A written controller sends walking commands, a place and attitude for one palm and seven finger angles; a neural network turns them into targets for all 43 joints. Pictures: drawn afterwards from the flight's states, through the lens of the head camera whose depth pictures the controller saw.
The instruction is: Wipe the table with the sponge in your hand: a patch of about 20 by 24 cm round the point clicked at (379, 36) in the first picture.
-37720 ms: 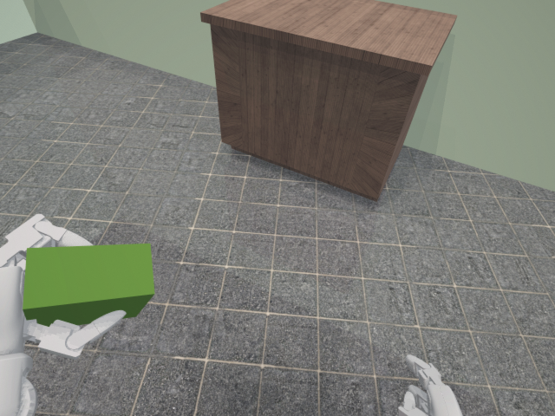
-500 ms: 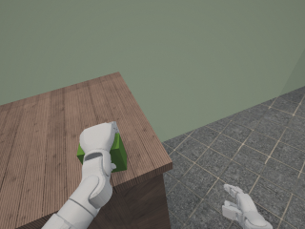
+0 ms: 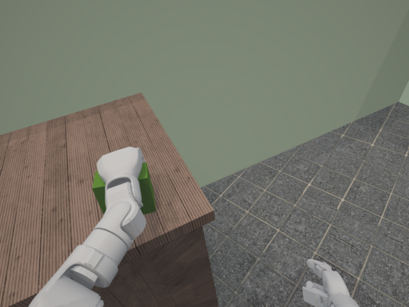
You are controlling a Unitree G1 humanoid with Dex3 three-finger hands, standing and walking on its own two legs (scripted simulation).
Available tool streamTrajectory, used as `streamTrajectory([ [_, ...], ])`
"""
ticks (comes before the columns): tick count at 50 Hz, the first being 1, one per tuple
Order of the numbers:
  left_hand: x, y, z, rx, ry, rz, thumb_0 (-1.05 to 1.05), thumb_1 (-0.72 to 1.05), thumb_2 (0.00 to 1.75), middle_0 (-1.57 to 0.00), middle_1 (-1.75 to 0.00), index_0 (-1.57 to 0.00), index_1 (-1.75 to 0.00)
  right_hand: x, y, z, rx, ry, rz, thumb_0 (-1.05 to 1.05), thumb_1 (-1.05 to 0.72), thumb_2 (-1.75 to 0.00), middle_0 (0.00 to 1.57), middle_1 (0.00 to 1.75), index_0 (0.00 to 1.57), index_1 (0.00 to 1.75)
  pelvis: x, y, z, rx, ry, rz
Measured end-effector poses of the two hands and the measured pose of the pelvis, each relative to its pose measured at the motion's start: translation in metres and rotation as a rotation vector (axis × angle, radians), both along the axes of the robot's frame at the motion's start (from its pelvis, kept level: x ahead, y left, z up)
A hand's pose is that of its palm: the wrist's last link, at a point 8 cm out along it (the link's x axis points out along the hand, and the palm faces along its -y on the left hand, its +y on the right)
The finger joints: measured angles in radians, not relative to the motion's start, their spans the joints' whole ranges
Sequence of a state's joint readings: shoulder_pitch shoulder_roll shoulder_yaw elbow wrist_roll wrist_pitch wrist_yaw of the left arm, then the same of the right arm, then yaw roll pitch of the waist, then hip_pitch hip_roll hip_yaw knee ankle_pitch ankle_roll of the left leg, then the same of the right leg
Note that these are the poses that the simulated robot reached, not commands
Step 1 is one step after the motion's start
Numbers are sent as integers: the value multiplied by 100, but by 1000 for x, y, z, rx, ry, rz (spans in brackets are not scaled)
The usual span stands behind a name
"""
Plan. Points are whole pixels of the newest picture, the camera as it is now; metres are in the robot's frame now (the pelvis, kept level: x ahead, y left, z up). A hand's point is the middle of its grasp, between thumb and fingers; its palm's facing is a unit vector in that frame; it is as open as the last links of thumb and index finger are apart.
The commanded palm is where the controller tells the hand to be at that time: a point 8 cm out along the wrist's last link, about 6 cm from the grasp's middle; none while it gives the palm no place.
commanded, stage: wipe forward along the third lane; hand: left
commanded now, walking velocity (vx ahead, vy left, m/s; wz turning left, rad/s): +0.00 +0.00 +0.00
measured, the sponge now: (128, 197) +0.34 +0.22 +0.05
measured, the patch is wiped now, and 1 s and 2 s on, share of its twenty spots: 0.90 1.00 1.00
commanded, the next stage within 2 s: wipe back along the third lane in 1.20 s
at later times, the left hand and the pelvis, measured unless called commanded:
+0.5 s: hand (130, 166) +0.40 +0.22 +0.09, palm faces -0.06 -0.03 -1.00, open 9.9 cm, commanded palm +0.38 +0.24 +0.13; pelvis +0.00 -0.02 +0.00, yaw -1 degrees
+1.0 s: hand (124, 154) +0.44 +0.25 +0.09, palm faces -0.08 -0.02 -1.00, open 9.9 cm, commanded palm +0.42 +0.27 +0.12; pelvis +0.01 -0.02 +0.00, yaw -3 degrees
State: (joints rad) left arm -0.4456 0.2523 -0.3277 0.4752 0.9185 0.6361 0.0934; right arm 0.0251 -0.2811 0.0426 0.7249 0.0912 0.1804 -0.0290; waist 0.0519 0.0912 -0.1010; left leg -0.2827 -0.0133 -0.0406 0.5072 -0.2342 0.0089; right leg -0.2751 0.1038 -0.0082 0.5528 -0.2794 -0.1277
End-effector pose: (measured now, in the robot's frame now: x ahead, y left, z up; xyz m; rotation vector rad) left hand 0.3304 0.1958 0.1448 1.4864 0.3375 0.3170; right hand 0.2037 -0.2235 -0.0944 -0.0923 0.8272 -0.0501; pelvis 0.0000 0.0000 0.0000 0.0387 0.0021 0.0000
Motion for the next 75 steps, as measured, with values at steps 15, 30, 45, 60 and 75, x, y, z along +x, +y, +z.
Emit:
streamTrajectory([
  [15,30,7,-2,23,39,-14,0,-57,111,-75,-133,-83,-128,-52,-35,-26,-36,136,-90,1,-91,-90,20,29,20,30,2,-11,-1,2,49,-11],
  [30,63,20,3,44,67,4,1,-58,113,-75,-133,-83,-129,-66,-48,-34,-37,166,-118,1,-91,-90,20,29,20,30,2,-22,-4,5,103,-25],
  [45,90,37,2,44,88,-1,1,-57,113,-75,-134,-82,-130,-95,-66,-35,-73,233,-183,1,-91,-90,20,29,20,30,9,-21,-5,-3,146,-54],
  [60,105,49,0,48,85,-3,1,-58,113,-75,-134,-83,-131,-106,-50,-39,-54,283,-186,1,-91,-90,20,29,20,30,14,-10,-4,-14,175,-51],
  [75,101,54,-3,34,40,-23,0,-56,112,-73,-136,-80,-134,-90,-28,-31,-36,260,-180,1,-91,-90,20,29,20,30,23,8,0,-25,159,-58],
])
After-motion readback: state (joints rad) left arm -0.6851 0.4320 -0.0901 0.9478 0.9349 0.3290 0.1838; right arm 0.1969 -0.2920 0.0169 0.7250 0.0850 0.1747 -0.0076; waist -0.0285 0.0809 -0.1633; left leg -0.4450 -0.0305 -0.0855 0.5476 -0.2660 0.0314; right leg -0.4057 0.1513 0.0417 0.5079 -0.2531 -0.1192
